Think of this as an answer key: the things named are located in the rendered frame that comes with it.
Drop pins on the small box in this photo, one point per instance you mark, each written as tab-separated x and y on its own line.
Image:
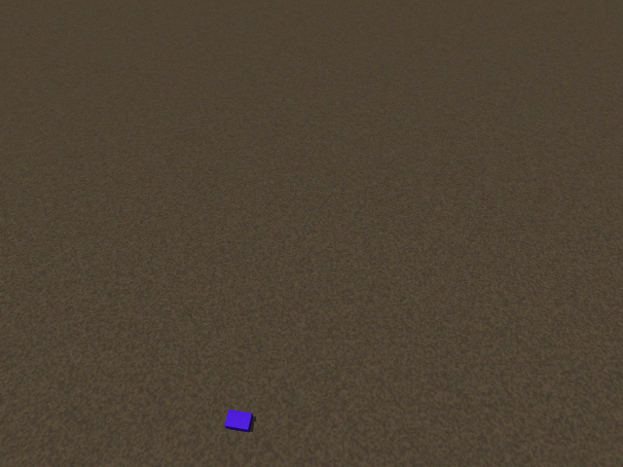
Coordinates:
240	421

